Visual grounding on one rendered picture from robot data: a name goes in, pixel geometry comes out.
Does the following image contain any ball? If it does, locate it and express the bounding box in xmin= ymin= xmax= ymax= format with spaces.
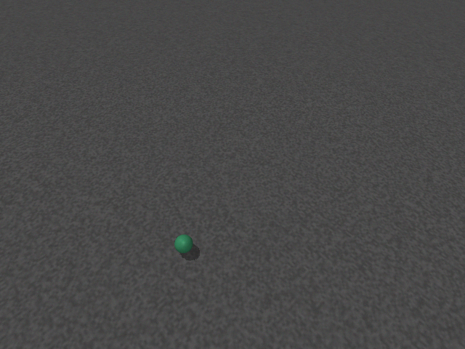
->
xmin=174 ymin=234 xmax=193 ymax=253

